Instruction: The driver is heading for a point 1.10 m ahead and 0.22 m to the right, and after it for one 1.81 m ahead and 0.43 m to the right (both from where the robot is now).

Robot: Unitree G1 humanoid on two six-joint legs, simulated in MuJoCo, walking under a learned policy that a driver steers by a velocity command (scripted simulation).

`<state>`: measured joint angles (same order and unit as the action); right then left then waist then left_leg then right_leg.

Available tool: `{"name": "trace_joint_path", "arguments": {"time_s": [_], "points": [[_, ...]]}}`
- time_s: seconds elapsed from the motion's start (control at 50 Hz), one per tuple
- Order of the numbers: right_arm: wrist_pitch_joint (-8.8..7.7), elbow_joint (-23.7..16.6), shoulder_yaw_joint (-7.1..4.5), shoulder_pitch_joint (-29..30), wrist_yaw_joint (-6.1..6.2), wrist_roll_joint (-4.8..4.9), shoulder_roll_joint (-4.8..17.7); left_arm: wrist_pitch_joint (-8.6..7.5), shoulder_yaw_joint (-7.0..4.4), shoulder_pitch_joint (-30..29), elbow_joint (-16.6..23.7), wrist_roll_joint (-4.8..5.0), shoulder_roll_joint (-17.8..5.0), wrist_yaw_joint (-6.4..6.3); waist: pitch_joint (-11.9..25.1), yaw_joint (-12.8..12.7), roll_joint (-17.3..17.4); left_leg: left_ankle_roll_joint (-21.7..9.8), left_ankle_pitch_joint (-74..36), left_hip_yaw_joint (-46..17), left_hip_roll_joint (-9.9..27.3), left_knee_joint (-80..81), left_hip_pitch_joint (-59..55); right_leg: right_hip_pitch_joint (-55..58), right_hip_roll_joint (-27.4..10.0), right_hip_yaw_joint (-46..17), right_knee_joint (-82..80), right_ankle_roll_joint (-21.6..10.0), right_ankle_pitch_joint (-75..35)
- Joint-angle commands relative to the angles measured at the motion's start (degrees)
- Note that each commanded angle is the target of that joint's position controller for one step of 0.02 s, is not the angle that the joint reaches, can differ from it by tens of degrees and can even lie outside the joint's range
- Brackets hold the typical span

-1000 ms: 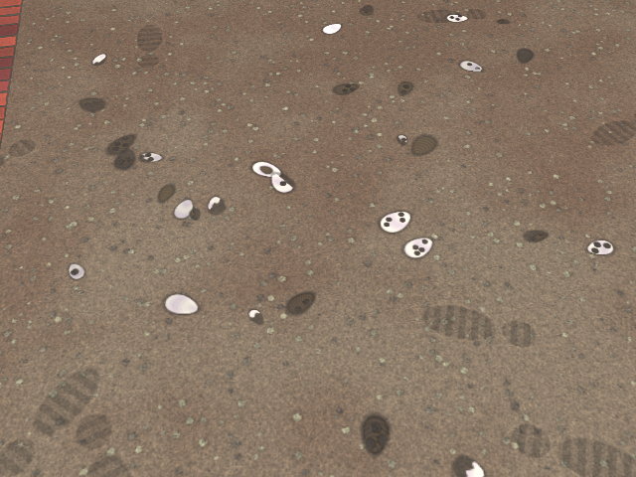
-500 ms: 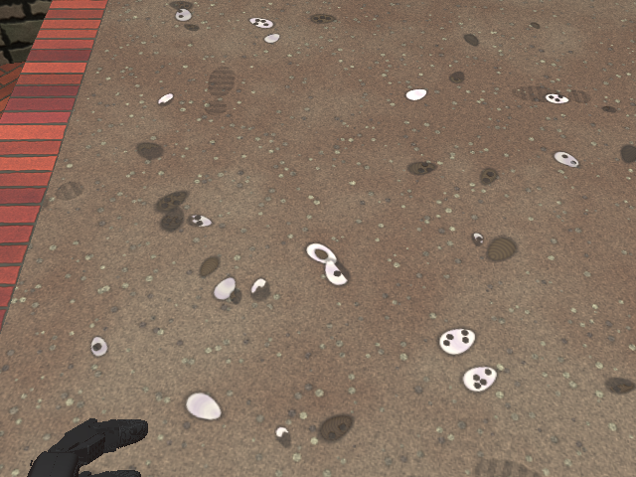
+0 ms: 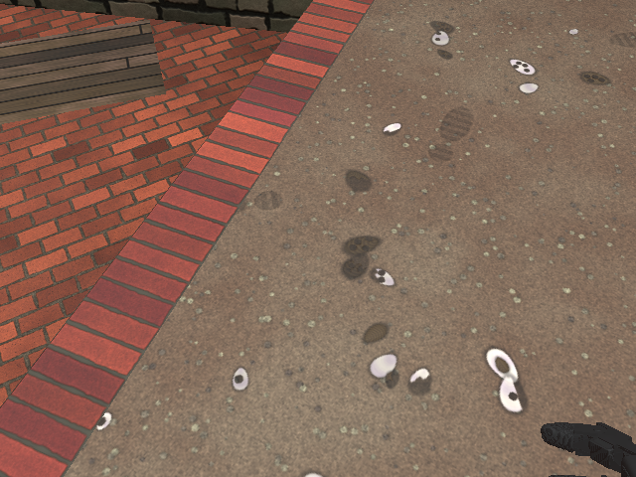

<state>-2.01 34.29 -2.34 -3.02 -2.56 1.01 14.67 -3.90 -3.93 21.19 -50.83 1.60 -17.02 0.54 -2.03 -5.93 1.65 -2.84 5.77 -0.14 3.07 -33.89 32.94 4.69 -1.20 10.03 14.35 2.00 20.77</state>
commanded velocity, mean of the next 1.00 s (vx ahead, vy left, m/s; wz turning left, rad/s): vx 0.50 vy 0.00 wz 0.05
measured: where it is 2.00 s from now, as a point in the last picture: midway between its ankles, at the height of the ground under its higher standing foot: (406, 217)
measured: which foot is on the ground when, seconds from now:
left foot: up 0.00-0.02, down 0.04-0.58, up 0.60-1.00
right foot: down 0.00-0.06, up 0.08-0.54, down 0.56-1.00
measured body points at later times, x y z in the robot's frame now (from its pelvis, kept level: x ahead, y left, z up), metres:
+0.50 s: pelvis +0.28 +0.01 +0.00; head +0.31 +0.01 +0.45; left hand +0.49 +0.24 -0.09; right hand +0.30 -0.28 -0.12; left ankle +0.15 +0.12 -0.73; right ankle +0.46 -0.12 -0.71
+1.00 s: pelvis +0.56 -0.01 +0.01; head +0.58 -0.01 +0.46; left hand +0.55 +0.27 -0.12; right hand +0.77 -0.24 -0.08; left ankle +0.74 +0.14 -0.69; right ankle +0.45 -0.12 -0.73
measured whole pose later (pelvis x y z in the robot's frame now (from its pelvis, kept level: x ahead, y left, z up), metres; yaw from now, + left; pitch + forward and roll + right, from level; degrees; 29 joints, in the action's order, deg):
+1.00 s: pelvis +0.56 -0.01 +0.01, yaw +1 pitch +2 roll -2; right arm -4.0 42.7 -2.3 -4.0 -1.4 0.8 14.9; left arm -4.0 -2.7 19.8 -52.5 0.9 -16.1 0.4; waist -0.9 -4.9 2.1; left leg -0.1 -3.0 -1.3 5.0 -31.8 35.0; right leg 1.3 3.0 2.4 12.4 -1.7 15.7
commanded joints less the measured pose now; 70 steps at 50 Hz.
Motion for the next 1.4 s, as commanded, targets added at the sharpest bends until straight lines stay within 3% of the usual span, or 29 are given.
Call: {"name": "trace_joint_path", "arguments": {"time_s": [0.02, 0.04, 0.06, 0.08, 0.1, 0.12, 0.16, 0.18, 0.24, 0.44, 0.52, 0.56, 0.58, 0.6, 0.62, 0.64, 0.68, 0.76, 0.88, 1.0, 1.04, 1.08, 1.1, 1.12, 1.14, 1.16, 1.18, 1.24, 1.4], "points": [[-0.89, -1.9, -3.59, -8.0, 0.14, -0.48, 8.5, 0.39, -2.23, -2.4, 1.9, 0.73, -11.6, -0.67, 5.6, 10.2, -7.0, -3.9, -0.2, 4.6, -5.0, 5.8, -17.4, -2.4, -13.1, -3.4, 12.9, -8.4, -55.0], [-0.54, 0.8, -5.14, -16.9, 0.92, -0.5, 11.8, 0.23, -1.4, -2.2, 2.3, -0.04, -9.9, -1.0, 11.0, 14.1, -5.8, -5.6, -2.7, 1.0, -2.9, 4.2, -33.2, -11.7, -10.8, -1.9, 25.0, -6.3, -48.3], [-0.3, 1.7, -6.34, -23.0, 1.77, -1.34, 18.3, -0.7, 0.85, 1.3, 5.1, -1.88, -3.7, -0.53, 19.5, 12.9, 7.2, -13.7, 1.3, -24.7, 13.0, 4.4, -55.9, -35.3, -3.2, -1.3, 48.2, -2.4, -16.7], [-0.52, 1.4, -5.42, -23.5, 1.66, -0.69, 16.1, -2.1, 1.16, 1.8, 3.9, -1.28, -4.1, -0.03, 27.3, 12.8, 9.9, -18.7, 4.6, -43.7, 20.1, 13.3, -58.3, -42.9, 1.8, -11.9, 59.3, -2.0, 13.1], [-0.9, 1.7, -4.15, -20.5, 1.3, -0.72, 12.6, -2.64, -0.32, -3.2, 5.4, 0.86, -8.6, 0.46, 19.2, 13.0, 6.2, -15.8, 6.1, -35.4, 17.7, 14.4, -52.5, -48.3, -1.7, -14.6, 62.5, -2.6, 10.7], [-1.17, 1.9, -3.55, -17.1, 1.26, -0.53, 10.8, -2.92, -0.07, -6.8, 6.6, 1.22, -8.1, 0.48, 11.8, 11.5, 5.0, -13.6, 3.2, -26.5, 14.8, 15.3, -43.8, -49.2, -4.2, -13.1, 59.9, -3.2, 6.0], [-1.77, 2.0, -2.33, -11.2, 0.86, -1.0, 6.7, -2.09, -0.36, -7.7, 5.8, -0.76, -7.0, -0.16, 4.8, 7.4, 1.6, -10.3, -3.9, -16.7, 9.4, 19.3, -30.2, -43.7, -7.4, -12.9, 52.9, -3.2, -1.8], [-2.1, 2.0, -2.48, -10.1, 0.92, -1.31, 7.4, -1.38, -0.2, -5.0, 5.4, -0.67, -6.0, 0.01, 5.3, 5.4, 5.0, -11.5, -5.2, -15.8, 10.0, 21.3, -26.4, -40.2, -7.9, -13.2, 52.1, -2.4, -3.9], [-3.3, 3.5, -2.83, -9.9, 1.19, -1.09, 8.1, -0.03, 0.09, -5.7, 5.1, -1.07, -4.4, -0.22, 3.1, 4.2, 2.5, -12.4, -7.9, -11.2, 9.1, 25.1, -22.1, -40.1, -8.0, -12.8, 46.8, -0.5, -8.2], [-2.37, 10.1, -3.63, -18.3, 2.64, 0.04, 11.3, -1.19, 1.31, -23.0, 10.3, -0.81, -3.1, 1.84, -2.3, 9.8, 1.6, -8.7, -4.9, -5.2, 9.9, 24.5, -29.9, -40.8, -3.9, -11.5, 17.7, -1.8, -25.7], [-1.16, 11.5, -4.08, -17.6, 3.2, 0.23, 12.4, -1.67, 0.42, -19.2, 10.0, -1.04, -5.5, 2.42, 0.4, 6.5, 3.2, -6.4, -19.1, -5.5, 11.3, 16.8, -36.0, -34.2, -1.4, -9.6, 14.5, -5.2, -17.3], [-0.52, 11.1, -2.87, -17.6, 3.56, -0.56, 9.9, -1.64, -1.95, -3.4, 5.6, -1.46, -10.3, 1.61, 11.8, -0.5, 0.6, -3.1, -24.3, -0.9, 5.7, -4.2, -28.8, -10.0, -2.4, -10.6, 15.6, -9.0, -19.3], [-1.42, 9.5, -1.06, -24.6, 3.13, -0.86, 4.3, -1.3, -3.41, 3.0, 4.7, -2.32, -16.4, 1.25, 21.0, 1.0, -12.2, 1.6, -3.1, 2.0, -2.7, -27.4, -5.9, 13.2, -17.1, -35.4, 14.0, -18.2, -11.1], [-2.64, 10.4, -0.86, -23.5, 2.93, -0.62, 4.8, -1.12, -2.45, 4.7, 4.0, -1.09, -12.7, 1.54, 24.5, -0.3, -17.1, 2.2, 27.2, -5.1, -7.0, -37.3, 4.4, 17.7, -20.6, -52.6, 4.1, -21.2, -2.0], [-3.48, 9.3, -2.16, -18.7, 2.46, 0.91, 9.7, -1.18, -1.34, 1.1, 4.5, -0.66, -9.7, 1.43, 16.3, -0.5, -12.5, 1.3, 25.4, -7.3, -3.3, -41.9, 10.5, 12.3, -19.3, -46.5, 2.7, -18.2, 3.5], [-3.9, 8.0, -2.07, -14.4, 2.42, 1.35, 9.9, -1.08, -0.91, -2.8, 5.4, -1.01, -8.2, 1.2, 10.5, 0.6, -8.5, 0.5, 20.3, -5.4, -0.2, -40.4, 11.3, 4.4, -17.4, -39.3, 1.9, -16.2, 1.8], [-3.41, 7.8, -2.43, -12.3, 2.83, -0.08, 9.1, -1.31, 0.1, -8.2, 6.2, -2.19, -5.2, 1.22, 4.1, 4.1, -6.2, 0.6, 12.8, -4.6, 3.9, -33.3, 6.3, -9.3, -13.6, -30.3, -1.6, -14.9, -7.4], [-1.6, 8.3, -1.93, -13.3, 3.14, -0.6, 6.1, -2.29, -0.16, -8.6, 5.0, -1.84, -6.1, 0.99, 2.5, 6.5, -6.3, 2.7, 7.4, -3.6, 5.2, -26.1, 2.9, -15.6, -11.7, -22.2, -6.3, -16.1, -18.0], [-2.39, 5.8, -0.95, -1.9, 2.32, -0.62, 3.8, -1.61, -0.64, -4.2, 2.6, -1.05, -8.2, -0.24, -0.1, 3.0, -4.7, 3.8, -10.2, -1.1, 3.3, -4.7, 2.7, -13.2, -8.9, -14.0, -7.8, -13.5, -22.2], [-3.27, 2.9, -0.92, 5.6, 0.57, -0.06, 4.8, 0.16, -1.15, 0.8, -0.6, -0.27, -9.1, -0.62, -2.4, 1.3, -5.1, 1.7, -7.0, -1.3, 1.4, 4.4, 3.1, -3.6, -13.2, -15.8, -3.4, -12.6, -23.9], [-3.67, 3.4, -1.56, 2.7, 0.41, -0.2, 6.5, 0.75, -1.5, 0.1, -0.8, -0.12, -9.9, -0.88, -0.9, 3.8, -6.0, 0.5, -2.7, -0.9, 0.0, 6.1, -2.1, -2.1, -13.8, -17.2, 0.8, -11.6, -30.4], [-3.96, 7.5, -3.87, -11.6, 1.18, -0.71, 10.9, 1.06, -0.89, -1.7, -0.1, -0.51, -8.5, -0.99, 8.4, 11.2, -4.9, -2.3, -3.5, 0.2, -0.9, 7.0, -24.3, -7.8, -8.9, -14.4, 17.1, -8.9, -39.4], [-3.71, 8.9, -5.03, -21.8, 1.88, -1.52, 15.3, 0.9, 0.63, -1.0, 1.6, -2.17, -4.5, -0.96, 18.3, 14.3, 2.7, -5.7, -4.0, -12.1, 10.8, 4.8, -42.0, -19.8, -4.1, -11.5, 35.8, -6.5, -21.7], [-3.21, 10.0, -5.25, -22.7, 1.44, -1.6, 17.1, -0.15, 2.03, 6.8, 1.7, -0.87, 1.1, -0.54, 24.8, 10.1, 18.2, -13.4, 8.4, -36.5, 21.3, 12.1, -56.5, -39.6, 4.3, -12.6, 52.6, -3.9, 12.5], [-3.2, 9.2, -3.79, -21.3, 1.41, -1.1, 11.0, -0.76, 0.38, 2.8, 0.9, 0.56, -6.2, -0.43, 20.2, 12.4, 10.2, -11.4, 16.1, -36.2, 19.6, 15.4, -52.3, -45.0, 1.1, -18.2, 58.6, -4.2, 12.3], [-3.4, 8.9, -3.06, -17.4, 1.63, -0.96, 8.9, -1.07, -0.48, -2.2, 2.6, 1.38, -8.3, -0.38, 12.2, 12.0, 7.4, -9.1, 14.8, -27.6, 18.0, 16.8, -45.1, -47.7, -1.3, -17.2, 59.1, -4.6, 6.8], [-3.6, 8.7, -2.66, -13.5, 1.63, -1.2, 7.8, -1.01, -0.5, -4.5, 2.9, 1.1, -7.5, -0.71, 8.3, 10.3, 3.5, -8.1, 9.7, -21.9, 16.0, 18.6, -37.9, -45.8, -3.8, -16.2, 57.5, -4.3, 1.8], [-4.54, 9.4, -2.22, -8.7, 1.55, -2.0, 4.9, 0.78, -0.91, -2.9, 2.4, 0.58, -4.4, -0.77, 3.7, 6.4, 4.9, -7.3, 0.6, -10.2, 12.3, 24.0, -27.1, -39.2, -6.8, -16.4, 52.7, -3.3, -5.0], [-4.39, 12.4, -3.45, -9.5, 3.36, -1.87, 8.6, 2.01, -0.35, -12.0, 6.9, -0.37, -1.2, 0.51, -1.2, 7.1, 1.1, -6.7, -8.8, 6.0, 10.8, 27.7, -26.9, -43.0, -6.6, -13.5, 33.4, -1.9, -21.7]]}}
